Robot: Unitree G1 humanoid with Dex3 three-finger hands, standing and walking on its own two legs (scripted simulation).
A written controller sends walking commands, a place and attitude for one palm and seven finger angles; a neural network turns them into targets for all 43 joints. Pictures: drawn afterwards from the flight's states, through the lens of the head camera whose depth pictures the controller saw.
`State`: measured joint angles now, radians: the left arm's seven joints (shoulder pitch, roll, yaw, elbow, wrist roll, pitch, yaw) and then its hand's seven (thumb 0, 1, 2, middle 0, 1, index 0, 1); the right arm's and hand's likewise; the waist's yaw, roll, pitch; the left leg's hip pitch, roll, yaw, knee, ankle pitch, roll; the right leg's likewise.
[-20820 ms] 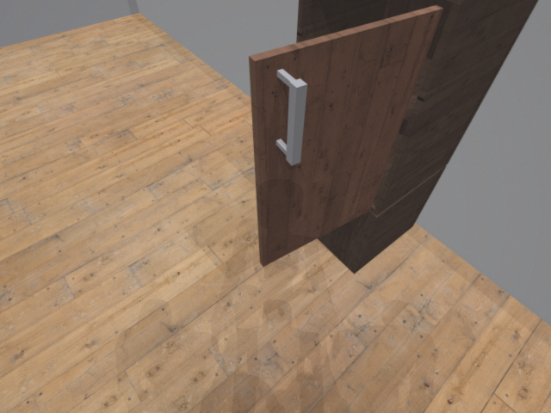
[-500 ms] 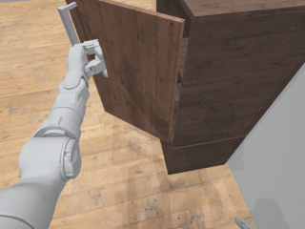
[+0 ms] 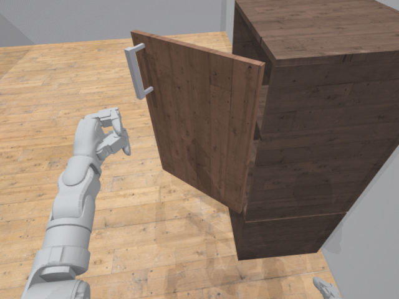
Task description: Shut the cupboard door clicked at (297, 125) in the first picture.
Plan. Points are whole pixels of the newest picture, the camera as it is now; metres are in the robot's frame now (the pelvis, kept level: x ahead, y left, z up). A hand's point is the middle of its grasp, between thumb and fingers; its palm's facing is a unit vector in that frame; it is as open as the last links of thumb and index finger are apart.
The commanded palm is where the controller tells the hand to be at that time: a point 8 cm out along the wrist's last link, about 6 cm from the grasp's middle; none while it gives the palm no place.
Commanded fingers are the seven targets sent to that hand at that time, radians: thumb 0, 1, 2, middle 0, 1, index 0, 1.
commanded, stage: draw the hand back to the body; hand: left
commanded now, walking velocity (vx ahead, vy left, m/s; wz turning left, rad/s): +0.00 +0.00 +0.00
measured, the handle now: (140, 72) +0.68 +0.22 +0.15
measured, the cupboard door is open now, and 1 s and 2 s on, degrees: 49 49 49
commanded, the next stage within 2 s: step back with the hand held close in 1.10 s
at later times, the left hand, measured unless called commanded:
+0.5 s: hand (61, 184) +0.25 +0.24 +0.17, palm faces +0.39 -0.87 -0.30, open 4.4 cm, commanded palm +0.20 +0.29 +0.17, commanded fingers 0.00 0.90 0.90 -0.47 -0.60 -0.47 -0.60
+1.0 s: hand (15, 226) +0.18 +0.28 +0.16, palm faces +0.54 -0.77 -0.35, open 7.3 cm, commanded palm +0.13 +0.31 +0.18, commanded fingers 0.00 0.90 0.90 -0.20 -0.30 -0.20 -0.30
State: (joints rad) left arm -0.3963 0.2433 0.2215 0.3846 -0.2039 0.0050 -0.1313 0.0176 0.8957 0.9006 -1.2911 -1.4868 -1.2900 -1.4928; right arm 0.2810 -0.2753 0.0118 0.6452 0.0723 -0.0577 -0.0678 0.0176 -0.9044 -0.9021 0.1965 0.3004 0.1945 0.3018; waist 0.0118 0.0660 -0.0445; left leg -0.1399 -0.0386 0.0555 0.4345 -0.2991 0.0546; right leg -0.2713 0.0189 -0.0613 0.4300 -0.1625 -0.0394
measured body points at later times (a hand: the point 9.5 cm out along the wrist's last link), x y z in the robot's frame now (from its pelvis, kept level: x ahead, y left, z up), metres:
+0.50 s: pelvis +0.01 +0.01 +0.00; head +0.00 -0.03 +0.45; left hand +0.23 +0.29 +0.19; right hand +0.19 -0.19 -0.10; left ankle -0.04 +0.08 -0.74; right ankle +0.04 -0.10 -0.74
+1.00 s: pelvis +0.00 +0.01 +0.00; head -0.02 -0.02 +0.45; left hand +0.15 +0.32 +0.18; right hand +0.21 -0.20 -0.08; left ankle -0.04 +0.08 -0.74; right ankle +0.04 -0.10 -0.74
